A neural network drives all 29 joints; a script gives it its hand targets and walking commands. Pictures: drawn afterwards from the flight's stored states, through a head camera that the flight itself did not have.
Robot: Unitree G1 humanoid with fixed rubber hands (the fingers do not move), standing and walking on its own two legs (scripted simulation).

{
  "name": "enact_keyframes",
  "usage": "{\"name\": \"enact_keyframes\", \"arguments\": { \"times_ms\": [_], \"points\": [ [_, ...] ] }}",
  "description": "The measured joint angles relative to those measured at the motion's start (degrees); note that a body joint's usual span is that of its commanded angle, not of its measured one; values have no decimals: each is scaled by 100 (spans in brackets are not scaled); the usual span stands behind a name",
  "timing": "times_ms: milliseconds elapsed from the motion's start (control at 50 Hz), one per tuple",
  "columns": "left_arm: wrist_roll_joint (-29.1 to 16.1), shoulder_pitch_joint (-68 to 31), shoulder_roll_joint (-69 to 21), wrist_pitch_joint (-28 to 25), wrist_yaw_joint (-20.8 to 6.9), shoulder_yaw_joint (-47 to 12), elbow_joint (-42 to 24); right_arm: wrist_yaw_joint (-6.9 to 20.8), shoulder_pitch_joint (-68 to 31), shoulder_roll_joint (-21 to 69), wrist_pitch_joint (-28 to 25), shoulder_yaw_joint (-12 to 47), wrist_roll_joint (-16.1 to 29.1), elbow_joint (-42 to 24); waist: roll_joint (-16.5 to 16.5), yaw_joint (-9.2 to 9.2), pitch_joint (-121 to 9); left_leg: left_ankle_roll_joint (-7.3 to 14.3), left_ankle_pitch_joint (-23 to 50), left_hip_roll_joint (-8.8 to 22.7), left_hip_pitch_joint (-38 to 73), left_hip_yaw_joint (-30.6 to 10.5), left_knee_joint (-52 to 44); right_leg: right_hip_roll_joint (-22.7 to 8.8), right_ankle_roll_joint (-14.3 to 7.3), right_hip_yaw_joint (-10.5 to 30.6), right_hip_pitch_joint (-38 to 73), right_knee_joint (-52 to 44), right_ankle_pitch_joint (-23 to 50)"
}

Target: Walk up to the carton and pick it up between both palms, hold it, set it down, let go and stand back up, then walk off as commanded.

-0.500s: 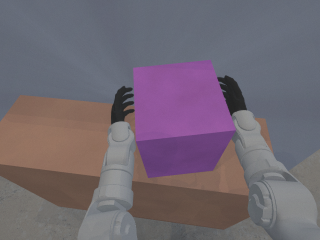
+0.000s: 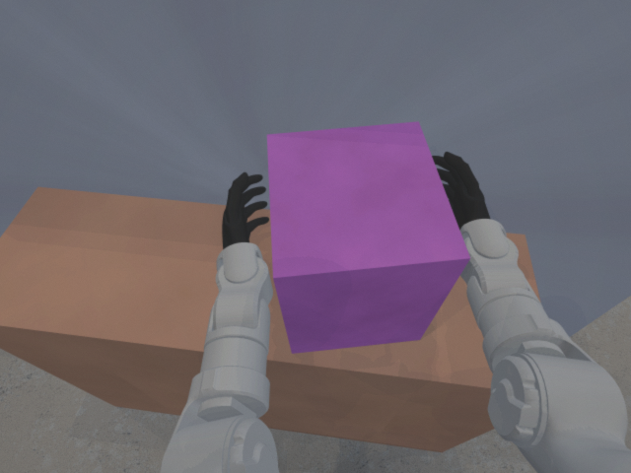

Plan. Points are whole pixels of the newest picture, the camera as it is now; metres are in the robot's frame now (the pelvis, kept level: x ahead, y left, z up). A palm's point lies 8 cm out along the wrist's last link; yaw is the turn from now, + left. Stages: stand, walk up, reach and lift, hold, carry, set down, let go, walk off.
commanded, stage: set down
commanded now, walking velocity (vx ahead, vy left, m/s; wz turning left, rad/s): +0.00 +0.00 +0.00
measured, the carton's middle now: (350, 246) +0.43 +0.01 +0.01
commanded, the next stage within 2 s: none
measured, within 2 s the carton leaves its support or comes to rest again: neither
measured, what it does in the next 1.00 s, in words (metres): stands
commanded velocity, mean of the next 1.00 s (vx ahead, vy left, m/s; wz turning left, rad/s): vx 0.00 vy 0.00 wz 0.00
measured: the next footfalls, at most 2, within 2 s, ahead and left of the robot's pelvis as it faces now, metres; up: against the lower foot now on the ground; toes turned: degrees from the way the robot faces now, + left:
none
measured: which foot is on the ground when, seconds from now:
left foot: down 0.00-1.00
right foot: down 0.00-1.00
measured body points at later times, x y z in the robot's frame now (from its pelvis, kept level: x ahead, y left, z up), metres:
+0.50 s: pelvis +0.00 +0.00 +0.00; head +0.07 +0.01 +0.44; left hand +0.41 +0.16 +0.06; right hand +0.46 -0.13 +0.08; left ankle -0.05 +0.14 -0.74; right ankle +0.00 -0.10 -0.74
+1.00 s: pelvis +0.00 -0.01 +0.00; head +0.09 +0.00 +0.44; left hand +0.40 +0.16 +0.02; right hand +0.46 -0.14 +0.05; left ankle -0.05 +0.14 -0.74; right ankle +0.00 -0.10 -0.74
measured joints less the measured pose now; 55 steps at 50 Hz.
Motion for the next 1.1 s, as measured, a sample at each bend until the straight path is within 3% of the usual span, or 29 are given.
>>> {"name": "enact_keyframes", "arguments": {
  "times_ms": [680,780,840,940,1100],
  "points": [
    [180,0,-155,-222,-130,298,28,152,94,102,97,-325,-310,-230,0,0,0,0,-38,0,0,0,-2,-1,0,-4,-8,16,-45],
    [180,1,-62,-324,-138,299,304,156,117,89,57,-326,-294,-193,0,-1,1,0,-50,-2,0,1,-2,-1,0,-5,-37,77,-88],
    [180,2,44,-365,-95,300,584,154,85,82,-5,-330,-53,45,0,0,1,0,-50,-3,-1,1,-2,-1,0,-5,-63,130,-117],
    [163,-1,263,-488,163,186,949,83,-20,40,-12,-17,742,413,0,0,4,-7,-31,-5,-89,3,-2,0,0,-5,-198,223,-136],
    [-490,-4,720,-920,278,-249,1414,-120,-202,-242,-14,916,1614,426,1,121,-143,-68,73,-10,-468,4,-3,-3,-23,-5,-653,381,-114]
  ]
}}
